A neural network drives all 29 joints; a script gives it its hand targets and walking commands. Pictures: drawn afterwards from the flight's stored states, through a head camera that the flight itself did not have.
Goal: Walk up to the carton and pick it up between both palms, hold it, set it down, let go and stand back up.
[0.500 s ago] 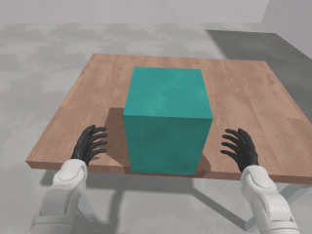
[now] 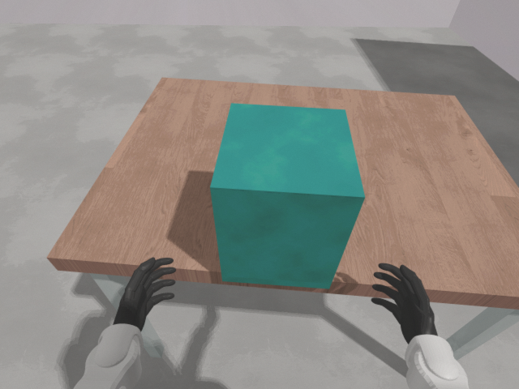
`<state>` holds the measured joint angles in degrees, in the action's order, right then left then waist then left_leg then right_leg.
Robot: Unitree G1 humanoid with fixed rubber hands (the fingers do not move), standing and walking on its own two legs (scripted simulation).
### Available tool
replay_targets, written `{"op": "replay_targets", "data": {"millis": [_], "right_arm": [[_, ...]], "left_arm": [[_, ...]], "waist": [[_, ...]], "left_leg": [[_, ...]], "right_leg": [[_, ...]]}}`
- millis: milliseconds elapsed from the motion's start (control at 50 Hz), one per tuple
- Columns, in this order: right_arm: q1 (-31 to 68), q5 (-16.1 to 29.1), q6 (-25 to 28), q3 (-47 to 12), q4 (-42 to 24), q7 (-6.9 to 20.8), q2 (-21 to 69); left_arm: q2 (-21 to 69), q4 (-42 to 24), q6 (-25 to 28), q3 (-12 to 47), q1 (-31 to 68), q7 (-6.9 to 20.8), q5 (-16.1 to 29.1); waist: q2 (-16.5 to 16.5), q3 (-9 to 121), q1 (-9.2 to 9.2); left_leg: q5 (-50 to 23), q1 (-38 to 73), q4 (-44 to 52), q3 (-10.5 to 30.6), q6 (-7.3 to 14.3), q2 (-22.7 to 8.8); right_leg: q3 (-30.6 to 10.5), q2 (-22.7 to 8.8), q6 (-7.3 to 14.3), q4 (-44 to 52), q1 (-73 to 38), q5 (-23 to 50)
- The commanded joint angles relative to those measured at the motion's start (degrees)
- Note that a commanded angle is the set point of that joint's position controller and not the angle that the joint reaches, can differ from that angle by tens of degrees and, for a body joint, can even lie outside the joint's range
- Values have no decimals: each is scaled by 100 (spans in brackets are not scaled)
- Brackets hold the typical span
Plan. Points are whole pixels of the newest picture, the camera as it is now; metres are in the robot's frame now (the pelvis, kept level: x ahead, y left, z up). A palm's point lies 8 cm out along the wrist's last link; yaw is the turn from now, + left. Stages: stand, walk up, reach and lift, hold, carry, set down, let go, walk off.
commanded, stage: set down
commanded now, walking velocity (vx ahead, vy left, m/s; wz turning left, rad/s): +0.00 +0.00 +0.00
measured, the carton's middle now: (281, 198) +0.43 -0.01 +0.06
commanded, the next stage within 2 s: let go in 1.86 s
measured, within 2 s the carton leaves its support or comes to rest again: neither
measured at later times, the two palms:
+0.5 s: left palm (132, 352) +0.18 +0.20 -0.01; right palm (413, 362) +0.19 -0.20 -0.01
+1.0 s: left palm (129, 381) +0.16 +0.21 -0.04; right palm out of the picture +0.16 -0.20 -0.05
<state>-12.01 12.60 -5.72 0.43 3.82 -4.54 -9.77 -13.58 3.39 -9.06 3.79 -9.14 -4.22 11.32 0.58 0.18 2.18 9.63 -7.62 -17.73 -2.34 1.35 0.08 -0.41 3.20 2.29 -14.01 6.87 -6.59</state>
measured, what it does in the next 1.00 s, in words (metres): stands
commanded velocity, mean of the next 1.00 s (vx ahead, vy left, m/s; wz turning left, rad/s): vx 0.00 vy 0.00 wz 0.00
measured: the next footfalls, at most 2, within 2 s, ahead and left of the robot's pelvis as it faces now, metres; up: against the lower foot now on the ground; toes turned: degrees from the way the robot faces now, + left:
none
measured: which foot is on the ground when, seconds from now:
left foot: down 0.00-1.00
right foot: down 0.00-1.00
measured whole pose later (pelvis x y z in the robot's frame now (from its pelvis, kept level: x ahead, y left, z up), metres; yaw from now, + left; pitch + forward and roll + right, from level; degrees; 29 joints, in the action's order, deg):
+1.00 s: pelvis +0.01 -0.01 +0.00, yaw -1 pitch -1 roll +0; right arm -21.6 5.2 -11.5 -1.0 11.1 -4.2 -6.1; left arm -13.0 5.2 -24.9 2.3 -18.5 -1.4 5.5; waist 0.7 -1.2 3.5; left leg 10.2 -5.8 -16.9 -3.4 0.4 -0.6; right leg -1.0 3.7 3.1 -15.8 6.6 -8.2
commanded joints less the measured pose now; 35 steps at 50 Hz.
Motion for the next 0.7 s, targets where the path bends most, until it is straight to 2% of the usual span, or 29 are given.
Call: {"op": "replay_targets", "data": {"millis": [0,120,180,260,340,440,560,680], "right_arm": [[728,-65,287,266,-1044,21,-561],[-62,11,372,63,-1262,-50,-591],[-395,32,338,-78,-1303,-91,-553],[-635,14,161,-196,-1317,-126,-491],[-795,-67,-43,-179,-1273,-115,-470],[-887,-220,-121,-72,-1189,-55,-450],[-1015,-363,-110,-124,-1058,-45,-259],[-1069,-492,-142,-199,-789,-118,-90]], "left_arm": [[-356,-1126,240,-129,745,-66,-39],[-291,-1488,78,-300,-82,56,-244],[-230,-1603,-147,-365,-452,142,-341],[-190,-1738,-559,-340,-681,195,-395],[-194,-1845,-917,-279,-756,179,-438],[-276,-1833,-1078,-274,-749,106,-476],[-396,-1525,-1086,-362,-846,128,-454],[-442,-1114,-1110,-425,-909,272,-446]], "waist": [[-266,716,-49],[-95,982,8],[-24,843,39],[-53,438,48],[-230,78,38],[-353,31,67],[-141,319,156],[31,376,151]], "left_leg": [[-373,24,287,134,-237,-309],[-1581,487,121,173,-297,-252],[-1916,651,147,180,-330,-244],[-1831,732,261,142,-377,-253],[-1474,683,362,71,-421,-266],[-1204,539,364,-31,-408,-272],[-1352,480,230,-118,-297,-250],[-1382,452,183,-126,-224,-228]], "right_leg": [[-232,-381,-27,194,-195,22],[-261,-271,-59,219,-532,1118],[-263,-236,-78,323,-591,1361],[-241,-231,-92,464,-489,1191],[-214,-249,-92,500,-321,826],[-205,-269,-120,367,-201,569],[-268,-327,-216,214,-251,772],[-336,-396,-272,207,-276,910]]}}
